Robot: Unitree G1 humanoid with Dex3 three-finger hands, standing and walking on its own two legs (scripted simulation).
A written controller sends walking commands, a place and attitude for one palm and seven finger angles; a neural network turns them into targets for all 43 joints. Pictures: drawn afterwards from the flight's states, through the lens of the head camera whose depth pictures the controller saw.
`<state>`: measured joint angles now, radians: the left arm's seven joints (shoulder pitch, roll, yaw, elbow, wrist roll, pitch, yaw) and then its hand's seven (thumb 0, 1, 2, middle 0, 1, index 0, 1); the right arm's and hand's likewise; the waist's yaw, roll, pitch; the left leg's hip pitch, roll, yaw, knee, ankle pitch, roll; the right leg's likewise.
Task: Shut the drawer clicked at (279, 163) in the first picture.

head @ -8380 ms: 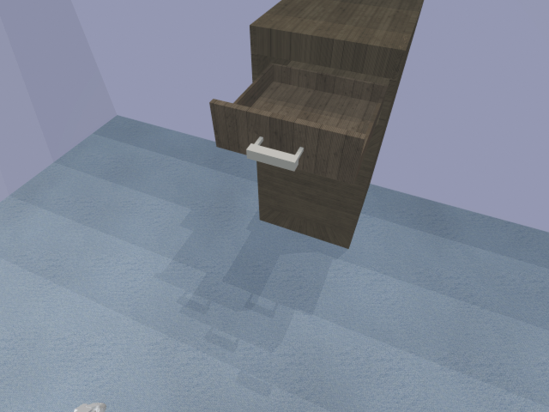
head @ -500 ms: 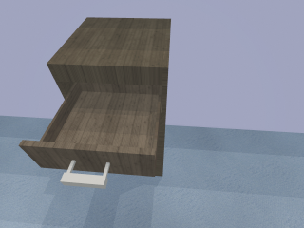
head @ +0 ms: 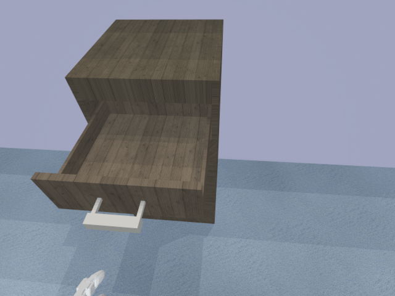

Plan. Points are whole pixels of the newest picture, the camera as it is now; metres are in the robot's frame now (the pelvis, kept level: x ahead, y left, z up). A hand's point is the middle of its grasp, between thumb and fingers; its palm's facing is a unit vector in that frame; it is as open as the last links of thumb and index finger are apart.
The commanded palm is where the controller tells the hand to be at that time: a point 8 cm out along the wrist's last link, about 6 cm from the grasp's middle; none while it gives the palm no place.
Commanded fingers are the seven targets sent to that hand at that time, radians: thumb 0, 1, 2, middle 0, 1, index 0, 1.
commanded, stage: raise the hand and make a fist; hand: left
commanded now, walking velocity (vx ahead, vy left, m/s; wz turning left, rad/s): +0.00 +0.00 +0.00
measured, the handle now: (116, 213) +0.31 +0.21 -0.03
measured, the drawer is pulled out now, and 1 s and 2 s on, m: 0.30 0.26 0.26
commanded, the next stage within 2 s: bring the fist close to the handle in 1.76 s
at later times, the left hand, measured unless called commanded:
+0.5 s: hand (120, 289) +0.15 +0.15 -0.01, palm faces -0.05 -1.00 -0.04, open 4.8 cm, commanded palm +0.11 +0.21 -0.01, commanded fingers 0.00 0.90 0.90 -0.86 -1.01 -0.86 -1.01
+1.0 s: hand (107, 286) +0.14 +0.16 +0.03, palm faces -0.02 -1.00 -0.07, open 3.1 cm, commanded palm +0.09 +0.22 +0.04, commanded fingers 0.00 0.90 0.90 -1.36 -1.56 -1.36 -1.56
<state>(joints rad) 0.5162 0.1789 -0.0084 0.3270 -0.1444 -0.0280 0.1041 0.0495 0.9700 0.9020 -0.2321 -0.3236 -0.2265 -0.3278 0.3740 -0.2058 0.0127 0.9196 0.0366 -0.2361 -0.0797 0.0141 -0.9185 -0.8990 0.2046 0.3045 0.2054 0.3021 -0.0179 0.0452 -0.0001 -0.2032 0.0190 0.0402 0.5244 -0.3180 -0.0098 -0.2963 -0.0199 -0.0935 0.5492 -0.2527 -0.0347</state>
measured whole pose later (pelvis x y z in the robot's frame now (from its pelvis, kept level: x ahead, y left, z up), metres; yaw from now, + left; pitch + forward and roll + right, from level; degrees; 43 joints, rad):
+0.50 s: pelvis -0.03 +0.01 -0.07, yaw +2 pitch +11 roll -1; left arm 0.57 0.18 -0.01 -0.22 -0.17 -0.34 -0.22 0.02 0.90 0.90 -0.67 -0.80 -0.66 -0.81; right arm 0.19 -0.16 0.05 0.45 0.02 -0.22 -0.02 0.01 -0.91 -0.90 0.20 0.30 0.21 0.30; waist 0.04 0.03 -0.12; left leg -0.77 0.02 -0.01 1.12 -0.55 0.00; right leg -0.82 -0.05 -0.13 1.07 -0.44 -0.04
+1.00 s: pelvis +0.00 +0.02 -0.06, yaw +1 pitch +10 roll -1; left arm 0.79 0.20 0.02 -0.42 -0.17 -0.34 -0.18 0.02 0.90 0.90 -1.17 -1.34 -1.17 -1.35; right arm 0.23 -0.22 -0.03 0.44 0.04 -0.21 -0.03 0.01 -0.91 -0.90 0.20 0.30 0.20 0.30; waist 0.01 0.03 -0.14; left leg -0.67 0.02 0.01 1.03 -0.55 0.01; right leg -0.72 -0.04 -0.11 0.99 -0.44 -0.02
